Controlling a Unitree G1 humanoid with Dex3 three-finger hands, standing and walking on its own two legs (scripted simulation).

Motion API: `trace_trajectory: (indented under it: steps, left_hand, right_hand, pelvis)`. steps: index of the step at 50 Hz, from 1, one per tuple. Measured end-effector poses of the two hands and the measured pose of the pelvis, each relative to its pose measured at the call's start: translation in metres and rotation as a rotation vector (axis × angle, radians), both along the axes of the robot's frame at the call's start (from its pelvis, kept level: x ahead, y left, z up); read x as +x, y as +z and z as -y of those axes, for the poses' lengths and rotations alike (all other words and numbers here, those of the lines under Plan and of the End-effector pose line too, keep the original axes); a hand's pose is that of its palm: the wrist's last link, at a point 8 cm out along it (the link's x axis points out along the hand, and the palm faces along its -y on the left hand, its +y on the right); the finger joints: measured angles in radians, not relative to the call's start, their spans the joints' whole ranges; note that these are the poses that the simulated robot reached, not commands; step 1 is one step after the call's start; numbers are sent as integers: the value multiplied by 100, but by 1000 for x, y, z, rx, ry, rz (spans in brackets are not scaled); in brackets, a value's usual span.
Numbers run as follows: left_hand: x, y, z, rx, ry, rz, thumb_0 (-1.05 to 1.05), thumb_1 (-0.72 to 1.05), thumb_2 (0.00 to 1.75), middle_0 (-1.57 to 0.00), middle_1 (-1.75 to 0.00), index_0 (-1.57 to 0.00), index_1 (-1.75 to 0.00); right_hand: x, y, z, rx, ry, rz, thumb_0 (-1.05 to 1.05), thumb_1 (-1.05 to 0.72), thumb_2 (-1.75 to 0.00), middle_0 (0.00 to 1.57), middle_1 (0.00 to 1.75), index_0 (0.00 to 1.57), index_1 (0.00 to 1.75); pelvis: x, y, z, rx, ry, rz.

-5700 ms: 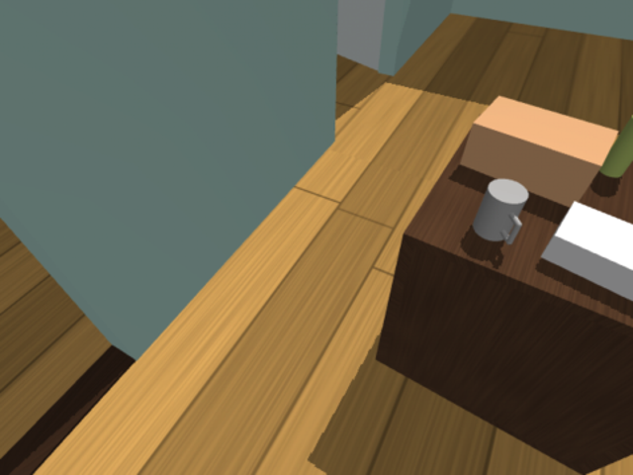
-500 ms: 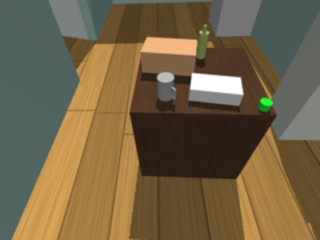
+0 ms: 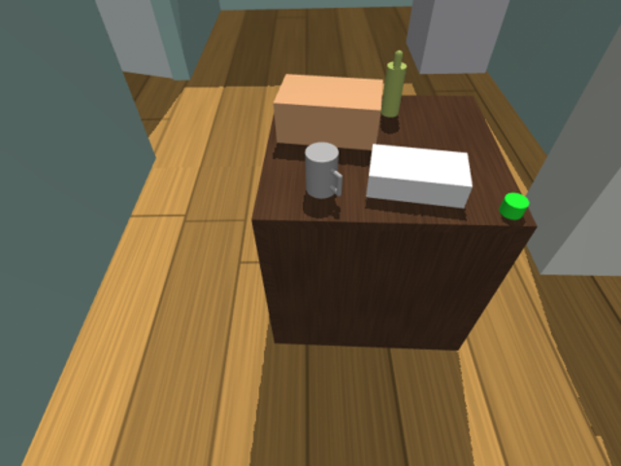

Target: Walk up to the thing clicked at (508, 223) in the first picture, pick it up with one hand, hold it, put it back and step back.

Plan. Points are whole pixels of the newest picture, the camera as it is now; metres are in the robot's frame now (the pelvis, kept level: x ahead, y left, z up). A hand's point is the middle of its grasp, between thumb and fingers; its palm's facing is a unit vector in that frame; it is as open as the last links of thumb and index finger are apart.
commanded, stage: stand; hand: left
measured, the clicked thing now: (326, 174) +0.75 -0.01 -0.09
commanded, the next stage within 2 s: walk up in 0.52 s
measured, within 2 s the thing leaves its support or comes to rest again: neither
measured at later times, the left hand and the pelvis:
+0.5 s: hand out of the picture +0.06 +0.25 -0.16, palm faces -0.03 -0.94 -0.34, open 7.3 cm; pelvis -0.01 +0.00 +0.00, yaw +0 degrees
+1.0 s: hand out of the picture +0.12 +0.17 -0.16, palm faces -0.05 -0.94 -0.34, open 7.3 cm; pelvis +0.08 -0.10 -0.02, yaw -4 degrees
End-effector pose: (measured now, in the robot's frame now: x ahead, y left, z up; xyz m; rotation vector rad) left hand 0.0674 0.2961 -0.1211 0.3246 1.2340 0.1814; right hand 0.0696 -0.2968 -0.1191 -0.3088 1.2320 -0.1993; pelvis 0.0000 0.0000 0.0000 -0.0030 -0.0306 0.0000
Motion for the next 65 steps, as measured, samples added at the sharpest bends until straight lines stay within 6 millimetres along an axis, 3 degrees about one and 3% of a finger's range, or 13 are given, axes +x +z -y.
trace_trajectory:
  steps: [28,33,39,42,44,49,54,60,65]
  left_hand:
    - [-13,0,-4,-5,3,-11,0,91,90,-20,-30,-21,-30]
    - [-3,1,-7,8,-11,-31,0,91,90,-20,-30,-21,-30]
    - [21,3,16,26,-36,-24,0,91,90,-20,-30,-20,-30]
    - [34,-1,37,47,-44,-8,0,91,90,-20,-30,-20,-30]
    - [37,-5,51,50,-32,14,0,91,90,-20,-30,-20,-30]
    - [41,-3,82,4,-5,-6,0,91,90,-20,-30,-21,-30]
    - [64,-11,96,-29,-10,-12,0,91,90,-20,-30,-21,-30]
    - [124,-34,101,-55,-54,6,0,91,90,-20,-30,-21,-30]
    - [187,-25,116,-63,-127,38,0,91,90,-20,-30,-21,-30]
  right_hand:
    - [-13,-1,1,1,-2,6,0,-90,-90,21,30,20,30]
    - [-31,8,31,-49,-46,40,0,-90,-90,21,30,20,30]
    - [-44,6,96,-123,-86,-22,0,-90,-90,21,30,20,30]
    - [-32,-8,131,-148,-95,-29,0,-90,-90,21,30,20,30]
    - [-18,-15,144,-153,-90,-34,1,-90,-90,21,30,20,30]
    - [31,-4,145,-110,-53,31,1,-91,-90,20,30,20,30]
    - [72,11,138,-89,4,69,0,-91,-90,21,30,20,30]
    - [99,16,138,-135,6,97,0,-90,-90,21,30,20,30]
    - [99,27,149,-150,-73,75,0,-90,-90,21,30,20,30]
  pelvis:
    - [-6,-1,1,5,-3,3]
    - [3,-5,19,19,-31,4]
    - [25,-15,55,33,-72,25]
    - [40,-29,76,6,-77,40]
    - [48,-34,87,-19,-65,45]
    - [71,-22,101,-22,-79,38]
    - [100,-17,111,-31,-75,20]
    - [140,-29,112,2,-74,18]
    - [173,-19,123,4,-91,22]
